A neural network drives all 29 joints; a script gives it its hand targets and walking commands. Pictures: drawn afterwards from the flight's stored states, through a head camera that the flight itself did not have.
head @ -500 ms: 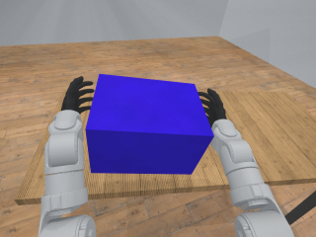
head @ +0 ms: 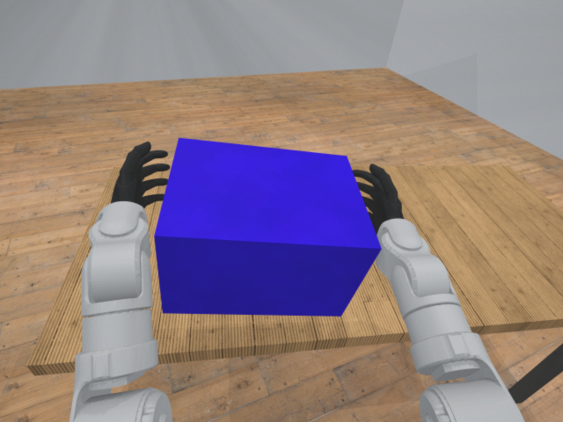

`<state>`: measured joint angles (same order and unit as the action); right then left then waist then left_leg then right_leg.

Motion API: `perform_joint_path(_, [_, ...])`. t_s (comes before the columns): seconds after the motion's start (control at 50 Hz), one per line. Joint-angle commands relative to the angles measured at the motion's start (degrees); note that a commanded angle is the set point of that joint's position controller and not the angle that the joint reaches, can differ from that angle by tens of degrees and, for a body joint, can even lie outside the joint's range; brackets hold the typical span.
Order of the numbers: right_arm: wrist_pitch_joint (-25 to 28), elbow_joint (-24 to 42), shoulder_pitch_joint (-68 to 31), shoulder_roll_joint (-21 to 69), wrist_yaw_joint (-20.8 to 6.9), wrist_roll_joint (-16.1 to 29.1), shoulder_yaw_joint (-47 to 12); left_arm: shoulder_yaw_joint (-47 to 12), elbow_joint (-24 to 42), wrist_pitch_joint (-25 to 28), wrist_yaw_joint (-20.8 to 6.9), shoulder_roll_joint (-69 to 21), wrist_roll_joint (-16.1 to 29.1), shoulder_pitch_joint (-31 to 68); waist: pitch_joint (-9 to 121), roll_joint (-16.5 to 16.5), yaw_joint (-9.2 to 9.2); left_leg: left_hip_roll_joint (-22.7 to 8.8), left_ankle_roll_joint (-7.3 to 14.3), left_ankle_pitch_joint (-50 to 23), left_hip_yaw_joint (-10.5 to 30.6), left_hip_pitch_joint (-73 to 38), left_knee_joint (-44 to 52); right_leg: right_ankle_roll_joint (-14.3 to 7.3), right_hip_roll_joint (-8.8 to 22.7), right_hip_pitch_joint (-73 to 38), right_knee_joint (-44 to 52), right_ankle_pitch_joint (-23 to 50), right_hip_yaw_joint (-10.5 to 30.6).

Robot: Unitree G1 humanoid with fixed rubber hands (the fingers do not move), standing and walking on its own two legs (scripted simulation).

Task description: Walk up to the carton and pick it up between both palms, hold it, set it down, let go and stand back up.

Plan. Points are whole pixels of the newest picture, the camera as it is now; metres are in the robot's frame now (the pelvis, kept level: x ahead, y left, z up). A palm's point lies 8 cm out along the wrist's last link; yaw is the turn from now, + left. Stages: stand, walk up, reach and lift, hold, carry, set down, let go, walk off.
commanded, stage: hold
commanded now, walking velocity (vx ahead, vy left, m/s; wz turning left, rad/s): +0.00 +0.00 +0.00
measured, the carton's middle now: (261, 228) +0.35 +0.01 +0.13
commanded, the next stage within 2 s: none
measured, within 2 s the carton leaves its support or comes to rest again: neither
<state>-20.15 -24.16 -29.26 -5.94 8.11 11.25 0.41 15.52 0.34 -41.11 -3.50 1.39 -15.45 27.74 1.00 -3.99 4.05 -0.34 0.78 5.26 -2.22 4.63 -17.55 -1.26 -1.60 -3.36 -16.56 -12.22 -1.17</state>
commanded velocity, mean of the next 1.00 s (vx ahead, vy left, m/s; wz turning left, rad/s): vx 0.00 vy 0.00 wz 0.00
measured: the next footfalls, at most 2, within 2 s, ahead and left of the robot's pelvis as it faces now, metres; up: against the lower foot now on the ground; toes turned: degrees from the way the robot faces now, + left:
none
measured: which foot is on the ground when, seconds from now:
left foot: down 0.00-1.00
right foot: down 0.00-1.00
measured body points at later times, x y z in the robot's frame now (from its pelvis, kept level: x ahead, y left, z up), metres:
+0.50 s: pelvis -0.01 +0.00 +0.00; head -0.06 +0.03 +0.45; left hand +0.35 +0.18 +0.20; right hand +0.36 -0.17 +0.17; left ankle +0.06 +0.11 -0.75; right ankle -0.02 -0.10 -0.75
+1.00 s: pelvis +0.00 +0.00 +0.00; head -0.06 +0.02 +0.45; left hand +0.35 +0.18 +0.20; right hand +0.36 -0.17 +0.17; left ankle +0.06 +0.11 -0.75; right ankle -0.02 -0.10 -0.75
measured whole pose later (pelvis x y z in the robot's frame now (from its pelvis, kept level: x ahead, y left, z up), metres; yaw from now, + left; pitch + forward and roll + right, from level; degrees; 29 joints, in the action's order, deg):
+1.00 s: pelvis +0.00 +0.00 +0.00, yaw +0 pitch -7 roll +0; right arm -21.5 -25.3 -30.9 -5.9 7.8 10.7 1.2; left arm 16.4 -1.1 -41.7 -3.5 1.1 -15.7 29.3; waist 1.0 -3.6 3.9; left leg -0.5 0.6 4.8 -2.2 4.9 -17.0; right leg -1.6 -1.8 -2.7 -16.9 -12.3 -1.2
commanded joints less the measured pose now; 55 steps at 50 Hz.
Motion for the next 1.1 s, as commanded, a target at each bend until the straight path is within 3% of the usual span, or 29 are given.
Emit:
perform_joint_path(0.0, [4.53,24.12,-45.94,26.16,-6.18,5.67,-20.09,-28.25,9.37,2.46,-6.41,-26.79,10.15,29.22,20.06,5.77,0.24,-0.12,-1.87,-14.66,1.02,-20.77,-1.27,2.66,-0.93,11.10,3.28,18.78,-2.35])
perform_joint_path(0.02, [4.36,27.11,-44.36,26.98,-5.85,6.39,-22.32,-28.81,10.78,2.52,-6.37,-26.46,10.21,27.06,20.81,4.54,-0.31,-0.09,-1.62,-17.41,1.51,-20.86,-2.06,3.08,-1.02,9.27,2.64,21.28,-2.10])
perform_joint_path(0.1, [3.07,18.78,-45.53,26.36,-6.80,3.32,-17.23,-25.59,3.62,1.81,-6.95,-24.60,8.71,30.12,11.23,3.49,-0.39,-0.37,0.14,-0.87,0.03,-14.97,2.18,2.00,-0.25,14.68,5.63,5.00,-1.58])
perform_joint_path(0.14, [2.93,21.63,-47.05,26.53,-7.18,4.17,-18.87,-25.66,6.42,1.08,-6.92,-24.99,8.53,29.46,13.08,2.95,-1.48,-0.24,0.20,-2.88,0.00,-14.71,1.71,2.18,-0.38,12.46,5.02,6.09,-1.85])
perform_joint_path(0.2, [3.32,20.29,-48.47,25.93,-7.51,4.07,-17.00,-27.91,5.46,1.61,-6.50,-27.40,10.09,32.96,17.79,5.12,1.21,-1.09,-0.59,-4.16,1.55,-18.83,1.51,1.60,-0.54,14.23,4.63,6.00,-2.05])
perform_joint_path(0.22, [3.62,19.22,-49.11,26.22,-7.82,4.31,-17.11,-27.38,5.33,2.13,-5.91,-26.49,10.08,35.29,17.73,6.70,-0.43,-0.96,-0.87,-1.77,1.27,-18.03,1.33,1.45,-0.54,15.55,5.03,3.97,-1.94])
perform_joint_path(0.24, [3.25,16.55,-47.67,26.16,-8.39,2.82,-14.69,-28.08,5.11,2.36,-5.92,-26.97,10.35,36.32,18.07,6.02,1.58,-1.88,-1.11,0.35,2.40,-18.99,2.18,1.33,-0.25,17.42,5.20,2.27,-2.00])
perform_joint_path(0.28, [3.90,15.94,-50.34,26.54,-8.99,2.69,-14.95,-26.41,2.82,2.00,-5.83,-26.24,9.41,36.18,16.83,6.76,-0.18,-0.80,-0.70,1.50,1.11,-16.29,2.18,1.04,0.12,16.78,5.05,0.49,-2.46])
perform_joint_path(0.36, [4.98,15.58,-53.10,27.69,-8.94,1.37,-15.16,-26.78,0.73,2.69,-5.47,-27.99,10.61,37.32,19.70,5.15,0.18,-0.63,0.20,2.21,1.06,-17.00,1.80,1.89,0.29,16.94,5.35,-0.32,-2.34])
perform_joint_path(0.4, [5.03,15.69,-52.36,27.42,-8.92,2.02,-14.98,-26.08,1.36,2.90,-5.80,-27.52,10.95,37.10,21.72,3.76,0.78,-0.75,0.13,-0.41,1.36,-17.99,1.81,2.20,0.41,15.65,4.79,3.56,-2.23])
perform_joint_path(0.42, [4.97,14.48,-53.83,27.04,-8.72,1.41,-14.95,-23.36,-1.63,2.36,-5.89,-25.76,9.03,35.33,17.83,4.23,-1.35,-0.04,0.71,1.75,0.04,-16.06,1.77,2.55,0.24,16.72,5.52,2.08,-1.90])
perform_joint_path(0.46, [4.82,17.82,-51.00,29.46,-7.72,2.49,-17.92,-23.32,0.98,2.60,-6.38,-25.22,9.70,32.80,22.34,2.98,-2.04,0.57,1.22,-5.28,-0.06,-16.21,0.20,3.67,0.47,11.21,3.95,12.15,-0.99])
perform_joint_path(0.5, [5.11,16.81,-53.04,28.25,-7.44,2.90,-16.74,-25.44,0.99,2.96,-6.43,-27.67,10.44,36.30,22.86,4.64,-0.04,0.37,0.05,-4.93,0.51,-17.41,0.44,3.26,-0.13,12.76,3.95,10.21,-2.29])
perform_joint_path(0.52, [5.36,17.76,-51.98,28.93,-7.31,4.14,-18.52,-25.26,3.36,3.45,-6.10,-26.44,10.31,35.49,23.43,3.91,-1.02,0.24,-0.14,-7.40,0.67,-18.15,-0.60,3.55,0.01,12.02,3.66,14.20,-1.48])
perform_joint_path(0.54, [5.02,16.91,-50.27,28.20,-7.10,3.92,-17.60,-26.34,4.52,3.28,-6.32,-26.51,11.24,36.12,23.03,5.52,0.66,0.39,-0.68,-8.19,0.81,-18.49,-0.58,3.49,0.56,11.76,3.32,16.59,-1.54])
perform_joint_path(0.58, [4.57,16.72,-50.78,28.04,-6.63,3.40,-17.45,-24.97,2.35,3.16,-6.89,-25.63,10.25,35.09,21.07,2.83,0.43,0.23,0.18,-6.74,1.16,-17.56,0.15,3.63,0.32,11.49,4.16,14.34,-1.31])
perform_joint_path(0.62, [4.67,18.09,-50.89,29.45,-6.27,4.03,-18.06,-26.61,3.59,3.56,-6.69,-26.96,10.88,35.83,21.52,5.01,0.22,0.89,0.28,-6.16,0.77,-16.71,-0.16,3.56,0.54,12.11,3.81,13.39,-1.30])
perform_joint_path(0.64, [3.53,13.71,-48.03,28.27,-6.33,3.06,-16.37,-25.32,1.41,3.12,-6.82,-25.43,9.10,34.22,16.08,6.06,0.56,0.86,0.17,-3.01,0.90,-15.81,0.50,3.44,0.43,13.60,4.60,10.26,-1.16])
perform_joint_path(0.68, [3.51,15.56,-47.41,28.08,-5.98,3.25,-16.64,-23.80,1.14,2.95,-7.64,-24.38,8.64,32.11,16.97,3.65,0.07,0.57,0.90,-4.12,0.41,-16.53,0.64,3.96,0.42,11.88,4.58,11.09,-1.46])
perform_joint_path(0.7, [3.66,17.15,-49.83,27.09,-6.05,2.84,-16.33,-25.39,2.83,2.32,-7.62,-24.78,9.04,33.17,17.05,5.33,1.26,0.35,0.01,-4.16,0.77,-16.90,0.79,3.17,0.51,12.81,4.66,11.18,-1.71])
perform_joint_path(0.78, [4.97,24.98,-50.77,28.45,-5.43,5.20,-19.81,-30.32,8.21,3.46,-6.71,-27.32,12.49,35.05,25.18,6.21,1.29,0.63,-1.36,-10.68,1.21,-19.64,-1.84,3.50,-0.06,10.16,3.04,18.33,-1.90])
perform_joint_path(0.8, [4.32,21.40,-47.79,27.80,-5.35,4.61,-18.33,-29.88,7.04,3.07,-6.53,-27.17,11.22,33.36,22.63,8.13,2.09,0.51,-1.46,-10.88,1.64,-20.63,-1.84,3.04,-0.10,11.29,3.44,18.13,-1.85])
perform_joint_path(0.84, [3.44,20.56,-45.82,27.93,-5.16,5.10,-19.32,-26.68,5.96,2.16,-6.89,-25.91,9.44,30.26,18.48,6.61,0.59,0.82,-0.78,-10.36,0.96,-18.96,-1.55,3.49,0.42,10.84,3.90,17.62,-1.65])
perform_joint_path(0.92, [2.62,17.07,-48.72,28.04,-6.41,2.99,-17.04,-23.40,2.17,1.91,-7.64,-24.24,8.41,33.68,12.80,3.39,-0.53,0.66,1.06,-0.07,-0.70,-13.98,1.95,3.07,0.46,13.69,5.53,5.40,-1.68])
perform_joint_path(0.96, [3.91,24.17,-48.86,29.70,-6.19,4.48,-20.85,-25.15,6.79,2.60,-7.34,-25.53,9.98,30.76,21.08,1.47,-1.20,0.04,0.99,-7.66,0.40,-18.15,0.10,3.75,0.09,9.82,4.05,14.75,-1.52])
perform_joint_path(0.98, [4.33,24.30,-49.55,28.30,-5.99,4.59,-20.12,-28.87,8.38,3.40,-7.09,-26.92,11.92,33.85,22.73,4.16,0.44,0.23,-0.36,-8.72,0.50,-18.46,-0.77,3.48,-0.02,11.14,3.57,16.34,-1.64])
perform_joint_path(1.02, [4.63,26.98,-47.83,27.72,-5.20,6.37,-21.31,-30.20,10.04,3.61,-6.71,-28.03,12.24,32.15,24.99,4.88,0.79,0.12,-1.76,-16.69,1.61,-22.20,-2.87,3.56,-0.95,10.86,2.40,22.79,-2.43])
perform_joint_path(1.04, [4.23,26.56,-47.92,28.72,-5.02,6.43,-22.64,-28.06,8.03,3.13,-6.66,-27.63,11.07,29.98,22.90,4.41,-0.60,0.37,-1.23,-15.40,1.30,-21.77,-2.35,3.63,-0.80,10.57,3.26,22.01,-1.99])
perform_joint_path(1.08, [3.37,23.78,-47.09,27.58,-4.89,4.67,-20.87,-26.89,3.96,2.26,-7.05,-25.10,9.70,27.96,17.80,2.55,-0.32,0.16,0.02,-9.17,1.13,-18.63,-0.58,3.61,-0.36,11.26,4.23,16.14,-1.59])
